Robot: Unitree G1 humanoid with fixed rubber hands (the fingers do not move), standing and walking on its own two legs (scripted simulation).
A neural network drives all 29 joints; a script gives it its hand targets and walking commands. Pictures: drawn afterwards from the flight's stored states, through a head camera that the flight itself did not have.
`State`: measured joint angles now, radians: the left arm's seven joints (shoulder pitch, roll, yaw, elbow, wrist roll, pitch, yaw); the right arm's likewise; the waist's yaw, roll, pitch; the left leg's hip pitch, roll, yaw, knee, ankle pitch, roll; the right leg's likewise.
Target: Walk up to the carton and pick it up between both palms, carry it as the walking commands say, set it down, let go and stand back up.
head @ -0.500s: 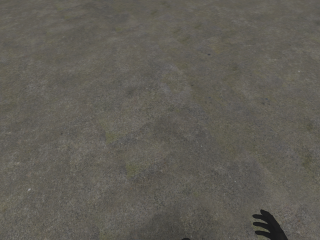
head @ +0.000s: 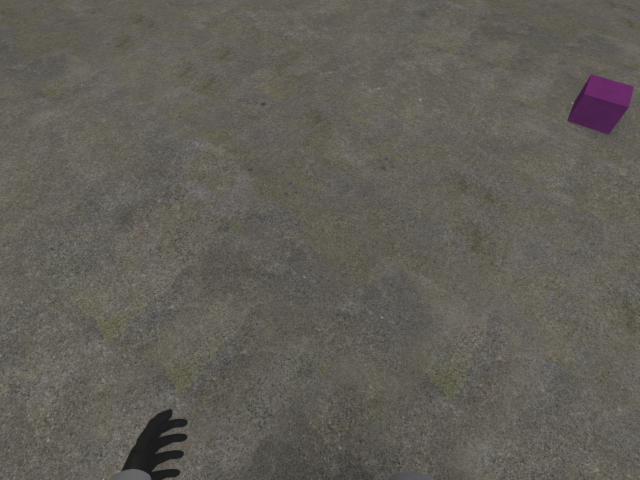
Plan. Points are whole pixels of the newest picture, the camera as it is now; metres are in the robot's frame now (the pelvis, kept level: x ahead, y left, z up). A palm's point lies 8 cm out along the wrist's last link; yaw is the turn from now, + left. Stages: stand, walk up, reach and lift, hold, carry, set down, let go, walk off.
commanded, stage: walk up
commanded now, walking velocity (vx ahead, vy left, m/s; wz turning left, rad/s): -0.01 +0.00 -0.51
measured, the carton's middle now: (599, 104) +1.77 -1.45 -0.69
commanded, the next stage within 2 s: none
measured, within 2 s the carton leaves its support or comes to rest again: neither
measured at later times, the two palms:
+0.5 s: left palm out of the picture +0.13 +0.24 -0.12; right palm out of the picture +0.08 -0.29 -0.09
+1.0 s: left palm (318, 302) +0.39 +0.02 -0.13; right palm out of the picture +0.09 -0.39 -0.13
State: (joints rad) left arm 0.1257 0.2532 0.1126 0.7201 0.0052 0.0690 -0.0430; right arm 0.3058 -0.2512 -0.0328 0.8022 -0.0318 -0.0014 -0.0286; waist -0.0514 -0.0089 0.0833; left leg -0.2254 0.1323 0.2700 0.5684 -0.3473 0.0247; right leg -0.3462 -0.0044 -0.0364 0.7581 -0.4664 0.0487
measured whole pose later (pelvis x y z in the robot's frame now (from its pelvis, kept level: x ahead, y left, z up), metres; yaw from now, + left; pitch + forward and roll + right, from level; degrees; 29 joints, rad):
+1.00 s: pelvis +0.18 -0.15 -0.01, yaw -27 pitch +2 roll -1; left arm 0.19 0.24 0.06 0.82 0.04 -0.05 -0.03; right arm 0.34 -0.23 -0.07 0.84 -0.02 -0.06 0.02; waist -0.04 0.01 0.09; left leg -0.34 0.16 0.06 1.22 -0.40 -0.03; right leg -0.37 0.04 -0.07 0.59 -0.25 -0.06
